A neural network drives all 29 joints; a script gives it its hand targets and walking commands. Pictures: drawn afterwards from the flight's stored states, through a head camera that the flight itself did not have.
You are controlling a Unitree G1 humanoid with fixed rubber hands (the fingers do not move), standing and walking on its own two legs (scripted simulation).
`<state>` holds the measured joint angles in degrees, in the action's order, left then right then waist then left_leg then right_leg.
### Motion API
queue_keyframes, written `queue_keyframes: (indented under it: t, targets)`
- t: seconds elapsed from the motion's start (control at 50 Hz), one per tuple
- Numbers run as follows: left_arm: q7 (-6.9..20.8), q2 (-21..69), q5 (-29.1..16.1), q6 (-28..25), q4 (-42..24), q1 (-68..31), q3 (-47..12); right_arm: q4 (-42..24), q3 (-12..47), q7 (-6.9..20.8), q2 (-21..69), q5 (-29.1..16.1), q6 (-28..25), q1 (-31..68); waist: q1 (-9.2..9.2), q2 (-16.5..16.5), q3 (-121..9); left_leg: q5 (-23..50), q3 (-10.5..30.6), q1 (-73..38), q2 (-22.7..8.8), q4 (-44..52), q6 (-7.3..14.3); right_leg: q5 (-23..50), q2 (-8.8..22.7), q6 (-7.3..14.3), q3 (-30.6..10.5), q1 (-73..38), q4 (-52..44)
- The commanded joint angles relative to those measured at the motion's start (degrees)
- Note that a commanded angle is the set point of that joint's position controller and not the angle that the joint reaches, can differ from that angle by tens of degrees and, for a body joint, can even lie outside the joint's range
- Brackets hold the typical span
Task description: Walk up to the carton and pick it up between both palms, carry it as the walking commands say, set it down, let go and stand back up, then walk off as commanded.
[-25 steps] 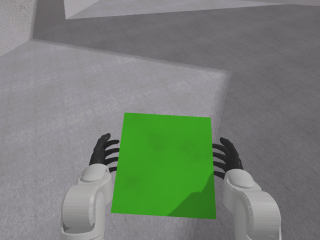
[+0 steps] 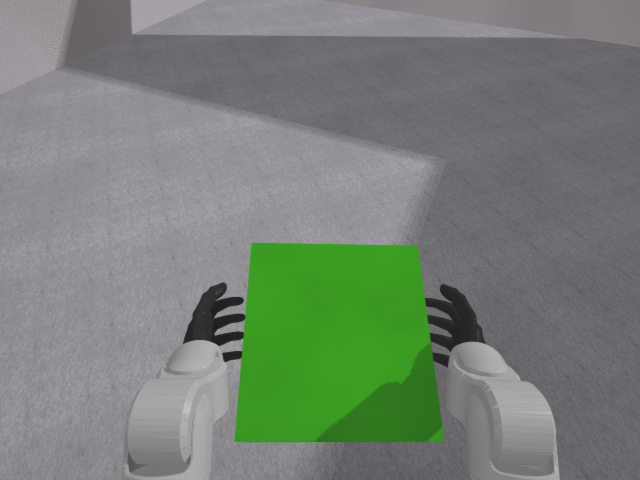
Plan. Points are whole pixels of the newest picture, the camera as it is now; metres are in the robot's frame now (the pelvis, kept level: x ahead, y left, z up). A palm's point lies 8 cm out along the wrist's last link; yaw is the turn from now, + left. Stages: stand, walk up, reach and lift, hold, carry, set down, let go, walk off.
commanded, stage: carry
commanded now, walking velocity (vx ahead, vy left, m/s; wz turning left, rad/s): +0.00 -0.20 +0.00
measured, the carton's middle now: (329, 354) +0.31 +0.01 -0.02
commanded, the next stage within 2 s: none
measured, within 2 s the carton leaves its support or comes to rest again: neither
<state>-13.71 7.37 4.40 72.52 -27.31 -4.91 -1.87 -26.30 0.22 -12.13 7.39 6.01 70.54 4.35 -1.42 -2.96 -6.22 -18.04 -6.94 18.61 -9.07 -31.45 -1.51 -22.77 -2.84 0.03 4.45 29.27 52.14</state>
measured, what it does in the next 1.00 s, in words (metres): steps to the right: right foot, then left foot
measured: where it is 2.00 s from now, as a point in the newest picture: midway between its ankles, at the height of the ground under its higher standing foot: outside the picture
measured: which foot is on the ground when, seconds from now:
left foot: down 0.00-0.18, up 0.20-0.82, down 0.84-1.00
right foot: up 0.00-0.16, down 0.18-0.88, up 0.90-0.94, down 0.96-1.00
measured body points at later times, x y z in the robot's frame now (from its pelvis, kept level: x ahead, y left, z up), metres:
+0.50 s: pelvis -0.02 -0.19 -0.01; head +0.00 -0.19 +0.44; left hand +0.25 -0.03 +0.09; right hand +0.26 -0.32 +0.09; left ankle -0.04 -0.06 -0.68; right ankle +0.00 -0.21 -0.74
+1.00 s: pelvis -0.05 -0.22 -0.01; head -0.08 -0.23 +0.44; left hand +0.21 -0.08 +0.10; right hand +0.21 -0.37 +0.10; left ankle -0.08 -0.09 -0.74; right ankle -0.06 -0.30 -0.74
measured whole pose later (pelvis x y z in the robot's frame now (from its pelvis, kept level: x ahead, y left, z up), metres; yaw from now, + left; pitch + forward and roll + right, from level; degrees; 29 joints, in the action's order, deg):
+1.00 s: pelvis -0.05 -0.22 -0.01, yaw +1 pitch +3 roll +0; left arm -12.7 7.4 4.9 72.5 -27.2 -5.7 -1.4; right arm -28.5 0.7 -13.6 7.4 5.5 72.4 4.8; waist 0.8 -0.4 -8.0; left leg -16.8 -6.0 16.3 -4.3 -30.0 -1.8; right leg -17.5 -2.5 -1.8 2.8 17.3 29.6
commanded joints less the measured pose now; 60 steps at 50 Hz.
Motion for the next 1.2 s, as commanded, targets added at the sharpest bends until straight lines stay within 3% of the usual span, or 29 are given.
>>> queue_keyframes:
  t: [0.0, 0.02, 0.04, 0.08, 0.1, 0.12, 0.14, 0.16, 0.22, 0.26, 0.28, 0.4, 0.44, 0.54, 0.6, 0.64, 0.68, 0.7, 0.74, 0.78, 0.8, 0.82, 0.84, 0.88, 0.92, 0.94, 1.0, 1.08, 1.18]
  targets:
    - [13.00, 56.38, -20.58, -3.49, -6.88, -21.95, -32.20, -11.66, 30.01, 12.28, 53.28, -21.17, -2.17, 23.01, 1.53, -8.37, -8.57, 42.32, 3.40, -13.53, -10.58, 3.37, 2.34, 2.08, 0.26, -2.81, 3.72, -2.07, -10.27]
    - [12.81, 55.47, -21.24, -3.05, -8.30, -22.07, -33.24, -11.78, 28.64, 12.25, 51.58, -20.33, -1.98, 20.78, 1.77, -14.48, -9.69, 38.78, 5.27, -12.50, -10.07, 3.19, 2.84, 2.05, 0.14, -2.70, 4.23, -3.75, -13.33]
    - [12.73, 55.14, -20.74, -2.42, -6.34, -19.86, -32.53, -12.33, 28.58, 11.74, 50.39, -20.00, -1.81, 20.98, 1.47, -15.72, -9.49, 36.18, 5.56, -12.34, -10.29, 2.38, 2.55, 3.29, 1.05, -1.94, 3.65, -5.40, -19.05]
    - [12.73, 54.46, -20.37, -2.38, -6.78, -19.24, -31.99, -11.28, 28.53, 11.61, 50.03, -19.95, -1.71, 19.74, 0.01, -12.53, -15.41, 29.09, 2.18, -8.92, -7.37, -4.85, 0.80, 10.04, 2.04, -0.99, 3.47, -17.00, -29.20]
    - [12.56, 53.75, -19.45, -1.93, -4.69, -17.38, -31.45, -9.50, 27.84, 11.25, 48.82, -19.21, -1.17, 17.20, -0.04, -6.44, -19.20, 19.96, -0.08, -3.22, -4.49, -11.03, -1.06, 24.20, 7.06, -0.42, -0.92, -26.03, -28.90]
    - [12.50, 52.22, -19.05, -1.64, -5.23, -16.60, -31.09, -8.39, 27.98, 11.55, 48.88, -19.38, -0.51, 16.16, -0.02, 6.09, -17.75, -5.23, -0.59, 9.37, -0.35, -20.48, -3.26, 45.51, 16.82, 3.78, -14.12, -32.42, -28.32]
    - [12.76, 52.55, -18.76, -2.08, -4.83, -16.20, -30.30, -8.94, 29.34, 12.00, 50.17, -20.12, -0.36, 17.27, 0.52, 16.25, -17.15, -26.39, -0.27, 17.89, 3.22, -26.24, -4.02, 61.91, 21.30, 7.86, -18.02, -36.06, -25.29]
    - [13.05, 52.58, -18.76, -2.16, -5.36, -17.05, -29.92, -9.01, 30.45, 12.36, 50.68, -21.23, -0.48, 19.27, 1.17, 13.71, -15.55, -27.33, 1.85, 17.93, 2.52, -31.84, -3.82, 65.70, 22.00, 10.03, -16.14, -33.77, -24.36]
    - [13.81, 56.02, -17.65, -3.51, -5.97, -18.93, -27.26, -11.46, 36.33, 13.54, 56.96, -25.84, -1.02, 28.82, 0.76, 13.77, -10.70, -18.16, 2.22, 15.47, 2.18, -32.36, -2.11, 37.89, 17.93, 9.72, -12.11, -24.36, -28.73]
    - [14.48, 59.53, -18.10, -5.06, -6.08, -17.39, -27.41, -12.77, 38.14, 13.89, 60.06, -26.72, -2.17, 29.11, 1.43, 14.03, -10.15, -12.29, 2.45, 16.34, 1.92, -29.96, -2.64, 43.30, 14.17, 9.02, -6.91, -28.31, -26.94]
    - [14.90, 60.04, -18.41, -5.64, -5.90, -17.04, -27.33, -12.61, 38.21, 13.56, 60.66, -25.98, -2.80, 28.10, 1.36, 15.56, -12.28, -10.51, 2.49, 17.43, 2.26, -30.01, -2.04, 49.07, 15.08, 9.47, -7.99, -30.33, -26.09]
    - [15.21, 55.45, -19.52, -5.26, -6.63, -17.68, -28.97, -7.70, 33.30, 12.07, 55.96, -21.34, -2.61, 20.78, 1.19, 8.18, -14.09, -9.25, 5.26, 12.08, 3.36, -25.59, -1.41, 28.65, 18.27, 9.74, -15.22, -24.36, -33.05]
    - [14.90, 55.78, -20.57, -4.58, -8.64, -21.20, -31.11, -6.96, 32.19, 12.22, 56.10, -21.34, -2.34, 20.15, 0.95, 4.00, -13.58, -10.51, 5.49, 12.16, 4.68, -21.92, -0.19, 35.81, 19.02, 10.53, -17.10, -26.81, -32.16]
    - [14.76, 53.24, -20.75, -2.58, -9.93, -23.37, -32.59, -2.46, 30.10, 12.52, 55.03, -19.89, -0.76, 16.92, 0.94, 0.25, -10.27, -9.53, 5.15, 9.52, 6.20, -11.89, 0.32, 30.70, 18.65, 6.76, -17.56, -25.37, -34.89]
    - [14.95, 53.44, -20.89, -1.83, -8.34, -22.18, -31.66, -2.96, 30.50, 12.07, 55.39, -19.91, -0.38, 18.64, 1.20, 4.71, -9.67, -8.15, 3.47, 7.51, 7.39, -7.68, 0.40, 34.16, 16.40, 2.03, -15.79, -26.49, -35.52]
    - [14.82, 54.72, -20.62, -2.35, -8.48, -22.22, -31.36, -7.11, 32.57, 12.24, 56.32, -21.89, -0.63, 23.23, 1.08, 9.31, -12.82, -6.31, 2.75, 4.18, 6.97, -3.47, 0.80, 37.34, 16.13, 1.78, -13.24, -28.92, -34.08]
    - [15.14, 55.34, -20.38, -2.13, -7.82, -21.55, -30.70, -8.50, 33.27, 12.00, 56.87, -22.23, -0.57, 24.78, 1.13, 9.83, -12.97, -5.79, 0.13, 1.46, 7.89, 1.14, 1.25, 32.03, 14.07, -2.96, -10.99, -28.64, -36.26]
    - [15.27, 55.35, -20.38, -2.21, -6.78, -19.60, -30.33, -9.97, 33.56, 11.71, 56.14, -22.08, -0.72, 24.94, 1.36, 10.67, -12.14, -3.54, 0.12, 1.08, 7.19, 3.68, 1.17, 32.06, 13.32, -2.86, -9.36, -29.25, -35.54]
    - [15.35, 56.03, -20.74, -2.96, -8.08, -20.82, -30.45, -10.92, 34.12, 11.71, 57.73, -22.81, -1.09, 25.79, 1.49, 14.78, -15.26, -4.49, -0.95, -5.21, 6.16, 8.17, 1.71, 35.60, 12.33, -9.82, -8.57, -27.08, -37.67]
    - [15.30, 54.77, -19.14, -2.40, -6.27, -20.47, -29.87, -9.49, 33.96, 11.87, 56.70, -22.81, -0.56, 23.77, 2.94, 12.26, -15.22, -5.59, 1.47, -15.29, 1.93, 12.60, 5.14, 34.08, 7.51, -17.85, -4.04, -18.40, -33.37]
    - [15.16, 55.67, -19.30, -2.17, -5.95, -21.95, -30.09, -7.18, 33.15, 11.80, 58.08, -22.98, -0.29, 21.88, 4.07, 4.69, -16.39, -9.15, 7.35, -16.31, -4.59, 19.29, 9.28, 31.96, 2.94, -22.77, 0.23, -16.69, -22.91]
    - [14.98, 54.90, -19.21, -2.15, -5.12, -19.77, -29.95, -8.34, 32.67, 11.66, 56.39, -22.79, -0.54, 22.02, 2.89, -11.61, -15.14, -3.11, 16.78, -7.91, -13.27, 19.46, 11.32, 12.61, 2.72, -15.33, -3.31, -18.38, -6.32]
    - [14.84, 55.23, -20.51, -2.49, -6.37, -22.01, -30.32, -8.04, 32.07, 11.75, 57.29, -22.54, -0.72, 23.52, 1.75, -14.73, -14.54, 4.60, 16.96, 1.55, -14.62, 13.66, 10.47, 4.68, 7.88, -6.81, -11.99, -20.86, -1.83]
    - [14.80, 55.30, -20.69, -2.19, -7.56, -24.36, -31.51, -6.80, 30.91, 12.41, 55.98, -21.05, -0.42, 21.85, 0.24, -7.53, -11.92, 2.11, 6.97, 3.48, -4.77, 9.31, 3.77, 10.71, 7.25, -0.28, -6.22, -20.03, -21.75]
    - [14.26, 53.18, -18.42, -1.36, -4.56, -22.80, -29.07, -5.70, 30.25, 12.42, 52.72, -20.22, 0.65, 22.82, 0.55, -2.18, -3.59, 2.25, 2.50, -1.61, -0.09, 2.58, 2.05, 11.28, 6.52, -0.41, -7.50, -12.55, -34.62]
    - [13.72, 50.96, -17.44, -1.31, -4.06, -21.78, -29.08, -4.88, 30.26, 12.65, 51.19, -20.26, 1.31, 21.47, 1.76, 1.71, -4.47, 3.16, 3.46, -0.73, 0.98, -0.51, 1.18, 21.45, 12.40, 1.80, -14.58, -13.58, -31.66]
    - [13.80, 51.10, -17.10, -0.76, -1.19, -20.45, -26.98, -3.99, 31.00, 12.56, 52.77, -21.03, 1.68, 24.07, 1.89, 8.46, -8.08, 12.84, 5.89, -0.04, 1.11, -2.07, 0.30, 43.57, 12.41, 2.06, -9.50, -20.72, -24.21]
    - [14.16, 53.49, -18.26, -1.11, -0.49, -20.21, -26.47, -4.44, 31.88, 12.04, 52.97, -20.99, 1.90, 24.28, 2.19, 14.36, -4.26, -8.24, 4.20, 0.23, 4.41, -3.50, 0.05, 29.62, 15.77, 4.32, -21.24, -13.69, -34.49]
    - [15.19, 58.14, -22.19, -2.70, -6.42, -27.95, -30.49, -5.86, 32.57, 12.39, 59.60, -22.07, -0.08, 25.89, 2.10, 3.29, -11.16, 4.39, 6.58, -2.88, 2.69, 2.46, 1.53, 14.06, 10.78, 2.59, -13.18, -17.39, -32.29]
